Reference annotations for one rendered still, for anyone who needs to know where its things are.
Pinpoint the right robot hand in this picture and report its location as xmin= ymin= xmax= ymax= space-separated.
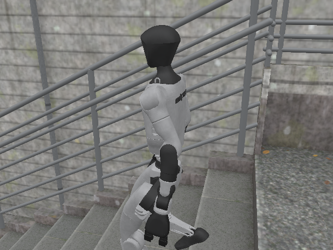
xmin=148 ymin=154 xmax=156 ymax=167

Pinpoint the humanoid robot head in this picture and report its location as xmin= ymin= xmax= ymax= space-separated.
xmin=140 ymin=25 xmax=181 ymax=84

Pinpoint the left robot upper arm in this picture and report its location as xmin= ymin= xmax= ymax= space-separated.
xmin=139 ymin=84 xmax=182 ymax=158

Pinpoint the left robot hand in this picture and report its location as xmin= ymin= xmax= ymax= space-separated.
xmin=144 ymin=211 xmax=170 ymax=247

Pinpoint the left robot thigh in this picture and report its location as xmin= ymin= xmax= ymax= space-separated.
xmin=120 ymin=179 xmax=160 ymax=250

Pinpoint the right robot upper arm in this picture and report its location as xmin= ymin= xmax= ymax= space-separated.
xmin=177 ymin=73 xmax=191 ymax=127

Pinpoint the left robot forearm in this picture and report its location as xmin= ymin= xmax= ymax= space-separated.
xmin=153 ymin=144 xmax=180 ymax=215

